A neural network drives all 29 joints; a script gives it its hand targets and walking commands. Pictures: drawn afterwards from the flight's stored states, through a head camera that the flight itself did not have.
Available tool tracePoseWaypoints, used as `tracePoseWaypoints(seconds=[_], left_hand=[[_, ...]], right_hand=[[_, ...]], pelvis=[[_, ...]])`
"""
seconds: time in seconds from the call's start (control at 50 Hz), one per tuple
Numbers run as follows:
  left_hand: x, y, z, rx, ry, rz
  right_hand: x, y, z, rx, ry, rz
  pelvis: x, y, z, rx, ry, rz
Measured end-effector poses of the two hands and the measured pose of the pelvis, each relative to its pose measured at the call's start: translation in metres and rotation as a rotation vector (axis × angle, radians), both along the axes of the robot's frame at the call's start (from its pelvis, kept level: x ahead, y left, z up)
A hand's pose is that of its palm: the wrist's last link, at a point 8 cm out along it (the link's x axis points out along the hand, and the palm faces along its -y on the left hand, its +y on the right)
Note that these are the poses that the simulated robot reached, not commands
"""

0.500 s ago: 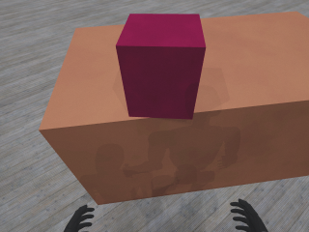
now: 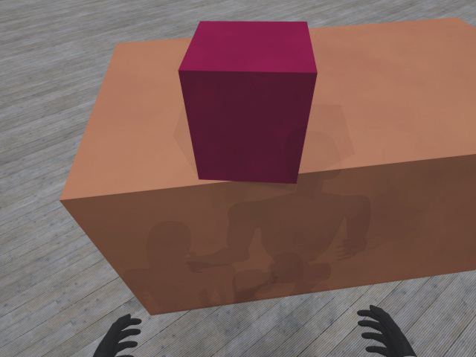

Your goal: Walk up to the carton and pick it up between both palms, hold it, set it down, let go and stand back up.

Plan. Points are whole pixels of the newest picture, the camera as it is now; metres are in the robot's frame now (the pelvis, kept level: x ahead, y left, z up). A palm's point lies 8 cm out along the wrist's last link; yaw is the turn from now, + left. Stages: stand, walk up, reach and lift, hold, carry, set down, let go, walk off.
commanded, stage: stand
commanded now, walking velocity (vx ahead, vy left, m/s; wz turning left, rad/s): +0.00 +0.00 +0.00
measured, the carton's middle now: (249, 105) +0.57 -0.01 +0.13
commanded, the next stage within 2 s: walk up in 0.56 s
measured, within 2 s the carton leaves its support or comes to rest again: neither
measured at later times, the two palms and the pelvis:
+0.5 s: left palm out of the picture +0.15 +0.25 -0.08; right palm out of the picture +0.15 -0.24 -0.08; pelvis +0.00 +0.00 +0.00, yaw +0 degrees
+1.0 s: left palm out of the picture +0.11 +0.30 -0.10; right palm out of the picture +0.14 -0.25 -0.08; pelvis +0.03 +0.01 +0.00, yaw +1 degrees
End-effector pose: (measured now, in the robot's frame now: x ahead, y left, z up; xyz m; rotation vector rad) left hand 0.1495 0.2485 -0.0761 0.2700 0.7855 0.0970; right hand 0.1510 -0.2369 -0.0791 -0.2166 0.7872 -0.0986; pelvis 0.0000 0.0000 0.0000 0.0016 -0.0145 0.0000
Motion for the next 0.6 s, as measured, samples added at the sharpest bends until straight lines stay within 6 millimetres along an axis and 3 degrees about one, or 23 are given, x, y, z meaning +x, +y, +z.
tracePoseWaypoints(seconds=[0.6], left_hand=[[-0.0020,0.0033,-0.0008,0.009,0.008,0.000]], right_hand=[[-0.0036,-0.0035,-0.0022,-0.008,0.017,-0.002]], pelvis=[[0.0000,0.0000,0.0000,0.000,0.000,0.000]])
